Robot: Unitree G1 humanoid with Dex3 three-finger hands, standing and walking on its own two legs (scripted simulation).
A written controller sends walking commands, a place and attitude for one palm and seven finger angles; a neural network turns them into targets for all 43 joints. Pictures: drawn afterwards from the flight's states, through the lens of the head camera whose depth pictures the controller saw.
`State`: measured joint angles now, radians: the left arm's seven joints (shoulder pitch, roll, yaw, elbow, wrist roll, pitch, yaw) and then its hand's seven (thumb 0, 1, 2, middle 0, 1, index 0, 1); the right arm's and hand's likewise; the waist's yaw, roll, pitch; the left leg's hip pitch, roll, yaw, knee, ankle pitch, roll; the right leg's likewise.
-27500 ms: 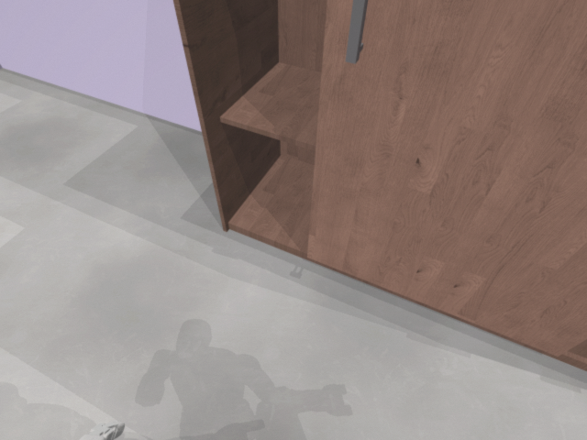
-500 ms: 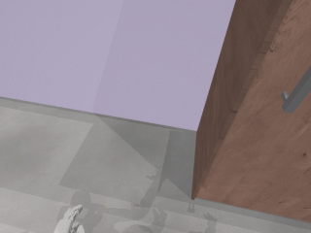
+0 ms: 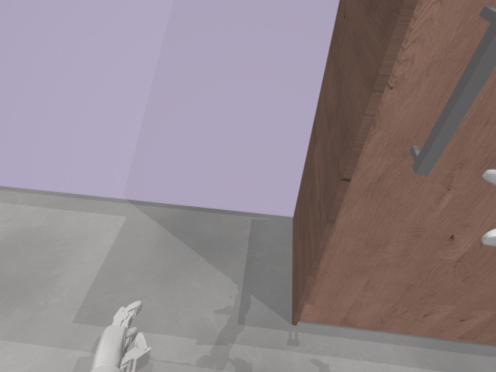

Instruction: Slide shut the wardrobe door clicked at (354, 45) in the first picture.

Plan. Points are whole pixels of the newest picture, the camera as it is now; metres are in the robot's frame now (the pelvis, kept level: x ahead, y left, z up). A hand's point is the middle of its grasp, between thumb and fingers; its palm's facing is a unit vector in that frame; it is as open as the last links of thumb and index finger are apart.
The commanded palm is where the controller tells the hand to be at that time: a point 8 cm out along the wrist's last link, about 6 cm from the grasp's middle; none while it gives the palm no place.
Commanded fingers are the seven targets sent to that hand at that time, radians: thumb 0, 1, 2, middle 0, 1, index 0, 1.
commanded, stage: draw the hand back to the body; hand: right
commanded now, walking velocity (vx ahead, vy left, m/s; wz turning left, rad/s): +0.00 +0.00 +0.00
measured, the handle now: (450, 101) +0.44 -0.31 +0.26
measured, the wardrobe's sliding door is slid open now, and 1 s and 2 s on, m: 0.00 0.00 0.00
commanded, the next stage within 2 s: step back with the hand held close in 1.44 s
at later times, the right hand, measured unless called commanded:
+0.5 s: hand out of the picture +0.23 -0.32 +0.19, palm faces +0.48 +0.85 -0.21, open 14.0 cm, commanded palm +0.18 -0.34 +0.20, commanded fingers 0.00 0.08 -0.43 0.23 0.87 0.23 0.87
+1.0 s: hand (460, 257) +0.23 -0.26 +0.16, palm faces +0.43 +0.83 -0.35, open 9.4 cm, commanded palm +0.17 -0.29 +0.18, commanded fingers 0.00 -0.83 -0.87 0.20 0.34 0.20 0.34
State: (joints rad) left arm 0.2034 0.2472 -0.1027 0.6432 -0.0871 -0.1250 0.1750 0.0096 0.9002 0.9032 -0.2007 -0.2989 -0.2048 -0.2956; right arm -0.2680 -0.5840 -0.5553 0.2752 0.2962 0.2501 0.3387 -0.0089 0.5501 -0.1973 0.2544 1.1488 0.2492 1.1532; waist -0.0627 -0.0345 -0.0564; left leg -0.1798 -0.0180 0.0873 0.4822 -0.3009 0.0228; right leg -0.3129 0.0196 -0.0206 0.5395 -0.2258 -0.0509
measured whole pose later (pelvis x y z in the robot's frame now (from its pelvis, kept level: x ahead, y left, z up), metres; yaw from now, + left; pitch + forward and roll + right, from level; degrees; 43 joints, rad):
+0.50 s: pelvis -0.02 +0.00 +0.00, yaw +0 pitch -3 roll +2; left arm 0.19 0.25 -0.08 0.62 -0.04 -0.21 0.11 0.01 0.90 0.90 -0.20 -0.30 -0.20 -0.30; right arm 0.03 -0.45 -0.48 -0.06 0.19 0.07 0.03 -0.01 0.39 -0.28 0.25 1.05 0.24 1.06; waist -0.06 -0.04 -0.02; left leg -0.15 -0.03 0.08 0.48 -0.27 0.03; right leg -0.28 0.01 -0.02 0.53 -0.20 -0.04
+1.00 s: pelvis +0.01 +0.00 +0.01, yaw +3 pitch -3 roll +0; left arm 0.21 0.24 -0.01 0.66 0.00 -0.14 0.08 0.01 0.90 0.90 -0.20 -0.30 -0.20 -0.30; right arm 0.40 -0.35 -0.34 -0.31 0.08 -0.10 -0.12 0.01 -0.48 -0.69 0.23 0.54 0.22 0.55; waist -0.06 -0.04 -0.01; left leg -0.06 -0.03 0.03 0.39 -0.27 0.02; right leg -0.16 0.01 -0.07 0.43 -0.21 -0.04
